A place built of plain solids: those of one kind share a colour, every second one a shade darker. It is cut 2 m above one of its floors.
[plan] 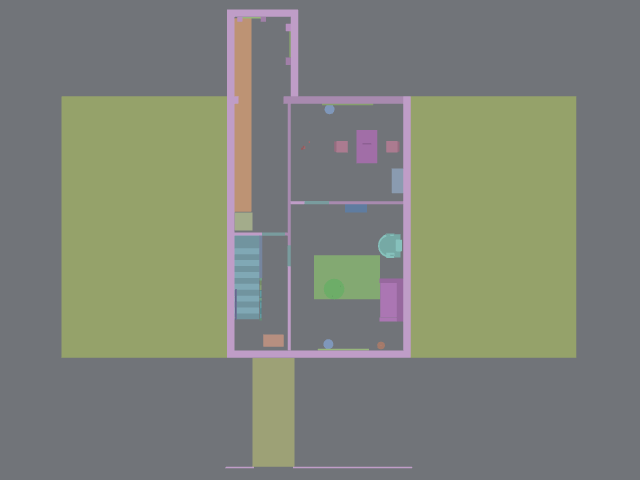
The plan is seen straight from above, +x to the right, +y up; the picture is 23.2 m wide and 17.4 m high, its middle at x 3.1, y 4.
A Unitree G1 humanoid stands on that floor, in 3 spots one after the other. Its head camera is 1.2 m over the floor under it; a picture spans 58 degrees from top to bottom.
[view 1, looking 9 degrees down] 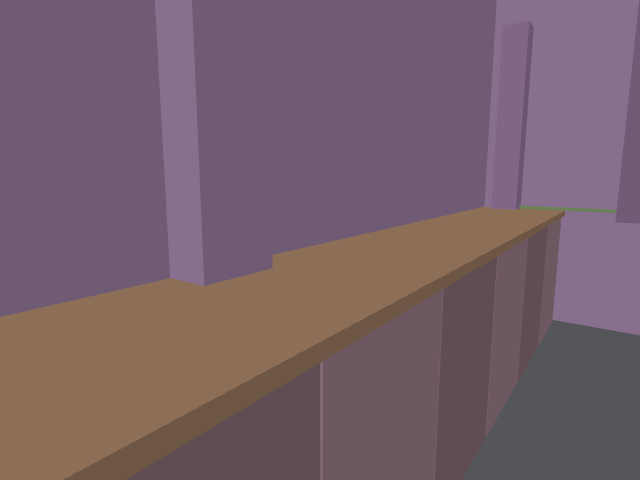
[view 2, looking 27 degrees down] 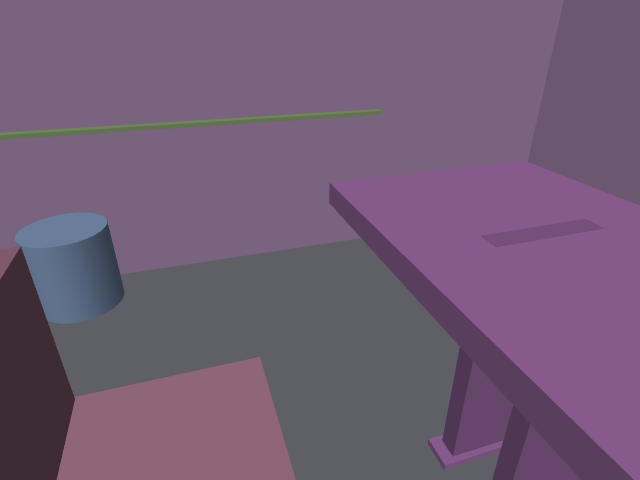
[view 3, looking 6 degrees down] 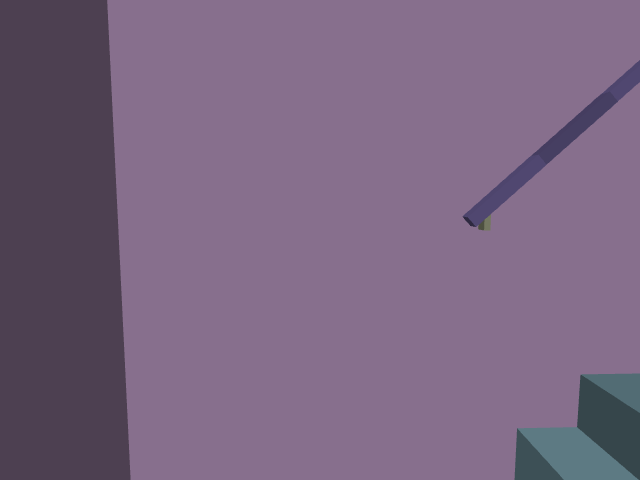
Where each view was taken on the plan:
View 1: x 1.05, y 8.22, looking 126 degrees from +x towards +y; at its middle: wall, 1.81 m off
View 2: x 3.99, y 6.76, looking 72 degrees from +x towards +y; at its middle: wall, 2.58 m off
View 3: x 1.41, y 0.60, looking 178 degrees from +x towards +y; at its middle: wall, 1.42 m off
